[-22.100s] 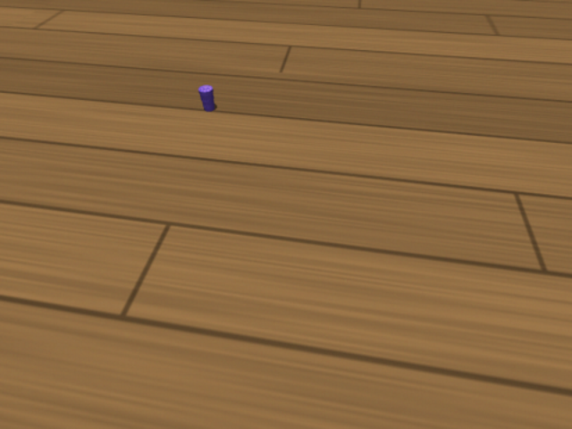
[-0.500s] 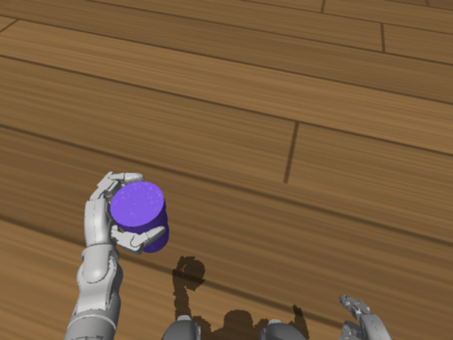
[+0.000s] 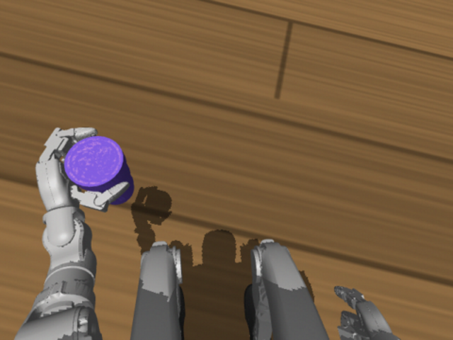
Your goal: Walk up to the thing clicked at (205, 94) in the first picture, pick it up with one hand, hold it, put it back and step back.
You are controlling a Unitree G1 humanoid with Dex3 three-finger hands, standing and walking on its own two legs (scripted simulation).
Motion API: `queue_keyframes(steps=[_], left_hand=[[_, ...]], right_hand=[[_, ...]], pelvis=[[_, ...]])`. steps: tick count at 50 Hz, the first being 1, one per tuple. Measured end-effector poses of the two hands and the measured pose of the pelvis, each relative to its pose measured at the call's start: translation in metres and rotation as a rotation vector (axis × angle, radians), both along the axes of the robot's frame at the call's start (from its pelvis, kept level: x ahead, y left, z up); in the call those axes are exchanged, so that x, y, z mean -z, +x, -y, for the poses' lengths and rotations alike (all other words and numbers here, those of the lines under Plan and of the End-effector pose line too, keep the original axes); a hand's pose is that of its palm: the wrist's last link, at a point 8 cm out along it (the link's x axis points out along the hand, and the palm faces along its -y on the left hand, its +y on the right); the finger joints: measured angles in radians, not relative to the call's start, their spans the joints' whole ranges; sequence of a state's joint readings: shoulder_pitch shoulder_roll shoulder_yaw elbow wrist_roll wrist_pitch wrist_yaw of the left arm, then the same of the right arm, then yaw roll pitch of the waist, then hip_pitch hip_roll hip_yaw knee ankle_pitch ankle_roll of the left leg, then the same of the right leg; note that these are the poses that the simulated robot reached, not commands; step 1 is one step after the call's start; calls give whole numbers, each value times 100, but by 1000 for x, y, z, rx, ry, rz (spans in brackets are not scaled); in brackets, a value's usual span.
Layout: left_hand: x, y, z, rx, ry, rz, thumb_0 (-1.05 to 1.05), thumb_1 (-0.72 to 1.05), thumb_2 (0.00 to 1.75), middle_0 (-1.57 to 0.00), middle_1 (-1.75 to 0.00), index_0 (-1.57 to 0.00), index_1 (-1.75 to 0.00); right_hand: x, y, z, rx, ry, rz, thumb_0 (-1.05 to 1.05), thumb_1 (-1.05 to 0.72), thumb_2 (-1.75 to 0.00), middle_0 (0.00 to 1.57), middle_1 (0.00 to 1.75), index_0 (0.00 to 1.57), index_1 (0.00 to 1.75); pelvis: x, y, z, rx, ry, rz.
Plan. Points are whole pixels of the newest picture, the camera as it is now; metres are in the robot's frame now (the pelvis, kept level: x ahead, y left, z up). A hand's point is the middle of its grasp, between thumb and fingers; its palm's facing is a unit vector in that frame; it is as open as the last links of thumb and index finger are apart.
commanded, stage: crouch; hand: left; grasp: from the side
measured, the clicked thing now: (107, 176) +0.41 +0.22 -0.07
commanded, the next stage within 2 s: lower in 1.04 s
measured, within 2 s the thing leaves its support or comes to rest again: neither
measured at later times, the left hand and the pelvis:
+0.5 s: hand (116, 184) +0.44 +0.25 -0.22, palm faces +0.29 -0.96 -0.02, open 11.7 cm; pelvis -0.03 +0.00 -0.16, yaw -4 degrees
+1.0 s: hand (122, 187) +0.46 +0.26 -0.30, palm faces +0.26 -0.97 -0.03, open 11.7 cm; pelvis -0.03 +0.01 -0.21, yaw -8 degrees
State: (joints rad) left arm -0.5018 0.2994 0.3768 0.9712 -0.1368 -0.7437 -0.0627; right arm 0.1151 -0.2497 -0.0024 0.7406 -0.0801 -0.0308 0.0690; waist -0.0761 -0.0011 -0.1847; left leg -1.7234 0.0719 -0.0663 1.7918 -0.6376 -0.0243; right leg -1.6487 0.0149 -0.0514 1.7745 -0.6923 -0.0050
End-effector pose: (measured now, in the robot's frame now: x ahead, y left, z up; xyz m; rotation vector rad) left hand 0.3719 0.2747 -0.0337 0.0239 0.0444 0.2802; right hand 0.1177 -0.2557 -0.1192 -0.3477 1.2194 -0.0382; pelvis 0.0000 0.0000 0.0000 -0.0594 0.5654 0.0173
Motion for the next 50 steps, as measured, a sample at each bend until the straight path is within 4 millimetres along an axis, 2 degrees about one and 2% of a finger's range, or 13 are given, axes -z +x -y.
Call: queue_keyframes(steps=[12, 22, 34, 50], left_hand=[[105, 16, -12, -27, -4, -16, -9, -56, 103, -67, -101, -61, -104], [168, 28, -19, -12, -4, -25, -9, -56, 103, -67, -101, -61, -103], [216, 41, -23, -5, -23, -22, -9, -56, 103, -67, -100, -61, -102], [262, 50, -29, 15, -15, -43, -9, -56, 103, -67, -100, -61, -103]], right_hand=[[86, -31, 3, -21, -27, -86, 1, -94, -92, 20, 30, 21, 30], [135, -67, 12, -13, -69, -174, 1, -95, -92, 20, 30, 21, 30], [164, -90, 16, -31, -113, -244, 1, -94, -92, 20, 30, 21, 30], [175, -88, 17, -97, -163, -289, 1, -93, -91, 20, 30, 21, 30]], pelvis=[[87, -19, 1, 22, -11, -28], [143, -29, 0, 40, -23, 6], [183, -33, -1, 62, -50, 52], [207, -30, -6, 83, -90, 95]])
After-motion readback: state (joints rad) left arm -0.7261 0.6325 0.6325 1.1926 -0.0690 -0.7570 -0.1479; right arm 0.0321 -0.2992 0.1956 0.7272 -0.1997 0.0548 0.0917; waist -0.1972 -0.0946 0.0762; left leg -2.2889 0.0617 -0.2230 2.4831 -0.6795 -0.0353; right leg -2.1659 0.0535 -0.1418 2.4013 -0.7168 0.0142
